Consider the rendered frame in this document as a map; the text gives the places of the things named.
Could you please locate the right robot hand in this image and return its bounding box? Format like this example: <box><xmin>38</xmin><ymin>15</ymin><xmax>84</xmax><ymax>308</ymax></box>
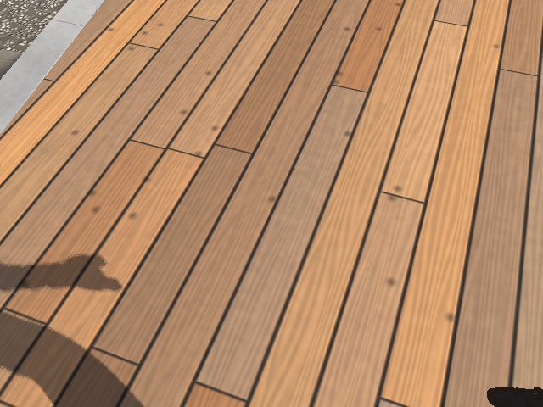
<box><xmin>487</xmin><ymin>387</ymin><xmax>543</xmax><ymax>407</ymax></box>

